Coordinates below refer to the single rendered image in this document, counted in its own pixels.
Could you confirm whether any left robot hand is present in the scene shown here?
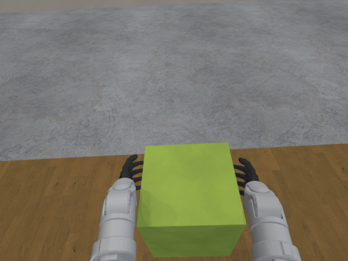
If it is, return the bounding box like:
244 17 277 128
119 154 144 191

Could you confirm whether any right robot forearm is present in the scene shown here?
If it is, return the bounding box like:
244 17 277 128
244 181 302 261

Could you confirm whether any left robot forearm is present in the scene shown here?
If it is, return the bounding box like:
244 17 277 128
90 178 137 261

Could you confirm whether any right robot hand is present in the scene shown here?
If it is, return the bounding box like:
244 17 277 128
233 158 259 196

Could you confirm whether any carton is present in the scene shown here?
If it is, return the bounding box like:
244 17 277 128
136 142 247 257

